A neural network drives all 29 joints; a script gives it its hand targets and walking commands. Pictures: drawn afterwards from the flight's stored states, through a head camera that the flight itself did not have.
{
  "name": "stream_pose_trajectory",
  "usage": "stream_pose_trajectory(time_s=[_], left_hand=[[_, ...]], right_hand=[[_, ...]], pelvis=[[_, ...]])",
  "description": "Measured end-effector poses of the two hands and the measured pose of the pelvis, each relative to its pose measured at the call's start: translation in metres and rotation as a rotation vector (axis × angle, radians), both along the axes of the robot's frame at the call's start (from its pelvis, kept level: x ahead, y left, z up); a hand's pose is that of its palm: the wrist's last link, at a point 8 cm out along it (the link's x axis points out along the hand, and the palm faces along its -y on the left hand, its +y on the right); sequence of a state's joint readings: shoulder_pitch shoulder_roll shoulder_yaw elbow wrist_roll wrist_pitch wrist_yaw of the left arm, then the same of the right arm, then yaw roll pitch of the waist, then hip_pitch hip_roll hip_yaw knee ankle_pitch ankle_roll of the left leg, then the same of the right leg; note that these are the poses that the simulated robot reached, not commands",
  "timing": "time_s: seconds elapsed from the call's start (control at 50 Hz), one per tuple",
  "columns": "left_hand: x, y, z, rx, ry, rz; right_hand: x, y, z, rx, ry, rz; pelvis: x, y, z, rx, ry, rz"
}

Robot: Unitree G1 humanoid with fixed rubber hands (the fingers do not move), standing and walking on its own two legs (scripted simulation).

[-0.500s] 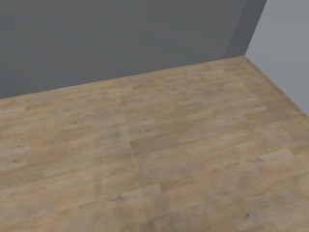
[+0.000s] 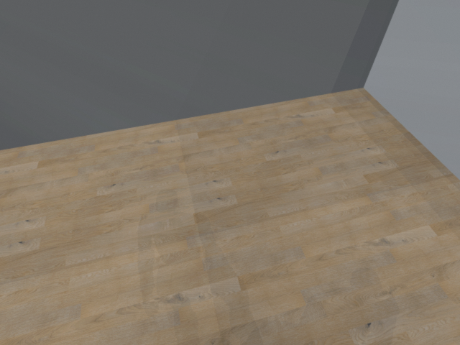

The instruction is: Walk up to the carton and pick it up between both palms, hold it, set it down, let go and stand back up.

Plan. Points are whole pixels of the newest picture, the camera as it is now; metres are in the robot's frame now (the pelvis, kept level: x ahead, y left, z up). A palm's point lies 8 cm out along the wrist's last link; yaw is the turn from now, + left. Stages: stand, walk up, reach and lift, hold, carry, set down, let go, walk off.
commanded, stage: walk up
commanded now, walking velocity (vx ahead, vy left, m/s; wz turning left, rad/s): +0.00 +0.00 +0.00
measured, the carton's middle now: out of the picture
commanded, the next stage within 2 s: none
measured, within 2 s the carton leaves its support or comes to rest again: neither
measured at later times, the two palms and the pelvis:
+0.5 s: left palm out of the picture +0.02 +0.39 -0.15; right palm out of the picture +0.11 -0.16 -0.11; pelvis -0.06 +0.09 -0.02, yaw +11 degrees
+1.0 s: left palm out of the picture -0.14 +0.42 -0.10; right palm out of the picture +0.05 -0.07 -0.14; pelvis -0.12 +0.14 +0.00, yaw +24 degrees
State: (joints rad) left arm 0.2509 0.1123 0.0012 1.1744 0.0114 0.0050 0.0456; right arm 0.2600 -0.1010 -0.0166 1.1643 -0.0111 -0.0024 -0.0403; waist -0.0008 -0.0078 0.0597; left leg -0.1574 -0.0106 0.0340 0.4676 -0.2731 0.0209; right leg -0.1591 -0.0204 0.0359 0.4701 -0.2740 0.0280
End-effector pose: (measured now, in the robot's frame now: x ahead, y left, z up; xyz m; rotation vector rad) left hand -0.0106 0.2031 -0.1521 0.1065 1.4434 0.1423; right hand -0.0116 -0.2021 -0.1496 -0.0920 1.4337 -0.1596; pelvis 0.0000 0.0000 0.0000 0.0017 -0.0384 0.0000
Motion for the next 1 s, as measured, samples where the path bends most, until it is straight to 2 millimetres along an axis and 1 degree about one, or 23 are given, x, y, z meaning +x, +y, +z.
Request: stream_pose_trajectory(time_s=[0.1, 0.14, 0.18, 0.22, 0.26, 0.32, 0.38, 0.4, 0.44, 0.48, 0.54, 0.62, 0.7, 0.78, 0.82, 0.9, 1.0], left_hand=[[-0.004, 0.002, -0.001, 0.0, 0.011, 0.011], [0.0, 0.01, -0.003, 0.022, -0.021, 0.02], [0.006, 0.024, -0.004, 0.056, -0.069, 0.03], [0.01, 0.042, -0.003, 0.097, -0.117, 0.053], [0.014, 0.064, 0.0, 0.138, -0.156, 0.066], [0.018, 0.1, 0.001, 0.176, -0.203, 0.076], [0.024, 0.138, -0.005, 0.19, -0.261, 0.086], [0.026, 0.15, -0.009, 0.19, -0.281, 0.088], [0.027, 0.171, -0.011, 0.196, -0.306, 0.103], [0.026, 0.183, -0.006, 0.205, -0.311, 0.109], [0.024, 0.193, 0.007, 0.197, -0.334, 0.104], [0.012, 0.197, 0.018, 0.179, -0.345, 0.106], [-0.008, 0.195, 0.022, 0.169, -0.331, 0.122], [-0.031, 0.191, 0.025, 0.183, -0.325, 0.152], [-0.048, 0.189, 0.03, 0.199, -0.319, 0.165], [-0.085, 0.197, 0.044, 0.257, -0.312, 0.23], [-0.127, 0.212, 0.056, 0.3, -0.311, 0.284]], right_hand=[[-0.004, 0.002, -0.001, 0.004, 0.012, -0.008], [0.002, -0.005, -0.003, -0.013, -0.002, -0.01], [0.014, -0.014, -0.005, -0.048, -0.028, 0.024], [0.031, -0.023, -0.002, -0.092, -0.058, 0.084], [0.053, -0.029, 0.005, -0.133, -0.105, 0.139], [0.087, -0.027, 0.018, -0.185, -0.196, 0.206], [0.114, -0.011, 0.029, -0.216, -0.283, 0.268], [0.12, -0.003, 0.03, -0.223, -0.313, 0.289], [0.127, 0.016, 0.034, -0.221, -0.345, 0.327], [0.126, 0.034, 0.038, -0.207, -0.36, 0.353], [0.121, 0.06, 0.041, -0.174, -0.353, 0.37], [0.115, 0.09, 0.037, -0.11, -0.359, 0.37], [0.107, 0.113, 0.023, -0.045, -0.361, 0.372], [0.094, 0.125, 0.004, 0.011, -0.335, 0.384], [0.086, 0.128, -0.004, 0.028, -0.309, 0.388], [0.073, 0.134, -0.001, 0.028, -0.239, 0.466], [0.066, 0.134, 0.005, 0.016, -0.2, 0.533]], pelvis=[[-0.001, 0.003, -0.001, 0.001, 0.007, 0.004], [-0.007, 0.004, -0.005, -0.002, 0.028, 0.021], [-0.015, 0.008, -0.01, -0.006, 0.043, 0.041], [-0.024, 0.015, -0.012, -0.012, 0.055, 0.068], [-0.032, 0.024, -0.013, -0.023, 0.059, 0.095], [-0.04, 0.041, -0.015, -0.039, 0.066, 0.126], [-0.046, 0.062, -0.024, -0.045, 0.069, 0.154], [-0.048, 0.07, -0.029, -0.04, 0.067, 0.165], [-0.053, 0.081, -0.031, -0.024, 0.066, 0.17], [-0.058, 0.088, -0.027, -0.028, 0.067, 0.183], [-0.064, 0.098, -0.018, -0.028, 0.074, 0.203], [-0.07, 0.11, -0.011, -0.021, 0.076, 0.226], [-0.077, 0.12, -0.014, -0.002, 0.07, 0.253], [-0.086, 0.127, -0.019, 0.019, 0.061, 0.277], [-0.093, 0.13, -0.019, -0.001, 0.047, 0.288], [-0.103, 0.132, -0.009, -0.001, 0.049, 0.352], [-0.118, 0.142, -0.003, -0.002, 0.038, 0.42]])
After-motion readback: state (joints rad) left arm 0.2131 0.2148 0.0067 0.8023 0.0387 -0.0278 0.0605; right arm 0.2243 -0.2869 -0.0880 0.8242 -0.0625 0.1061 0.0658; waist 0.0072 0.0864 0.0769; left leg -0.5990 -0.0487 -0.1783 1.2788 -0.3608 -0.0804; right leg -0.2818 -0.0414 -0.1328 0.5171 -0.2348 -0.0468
